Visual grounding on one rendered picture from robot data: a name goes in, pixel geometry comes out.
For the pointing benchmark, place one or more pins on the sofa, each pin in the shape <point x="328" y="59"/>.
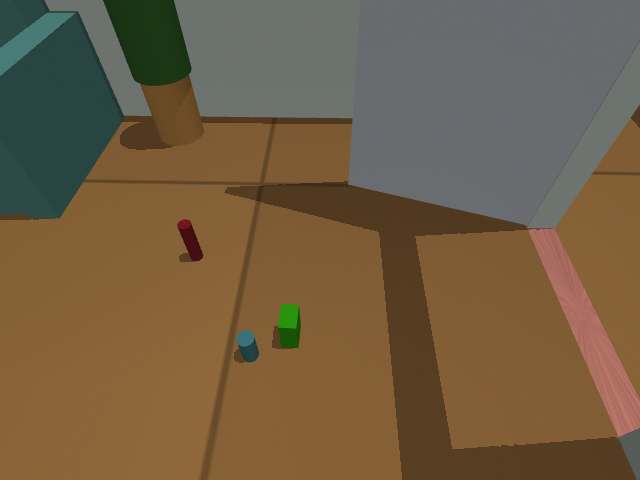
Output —
<point x="58" y="111"/>

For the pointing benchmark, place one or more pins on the potted plant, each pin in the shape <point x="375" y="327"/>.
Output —
<point x="151" y="39"/>

